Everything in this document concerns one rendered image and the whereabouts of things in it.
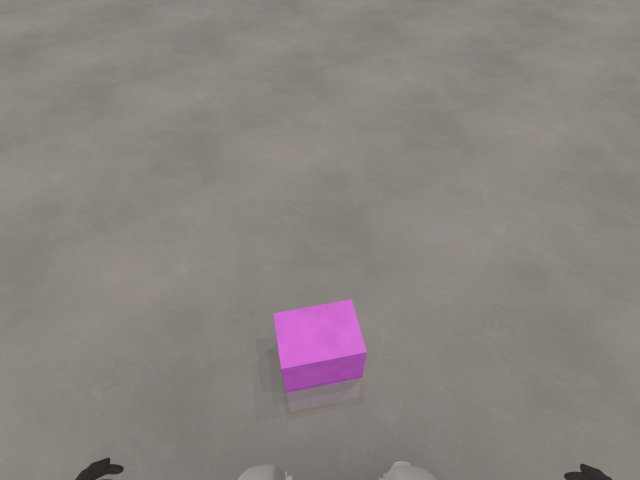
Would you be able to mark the left robot hand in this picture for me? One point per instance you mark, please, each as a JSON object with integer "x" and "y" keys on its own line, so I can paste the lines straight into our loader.
{"x": 99, "y": 469}

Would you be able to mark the carton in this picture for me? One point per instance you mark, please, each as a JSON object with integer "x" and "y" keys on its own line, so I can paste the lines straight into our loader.
{"x": 319, "y": 345}

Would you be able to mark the robot right shin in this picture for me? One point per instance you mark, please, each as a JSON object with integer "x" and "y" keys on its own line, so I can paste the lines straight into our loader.
{"x": 400, "y": 464}

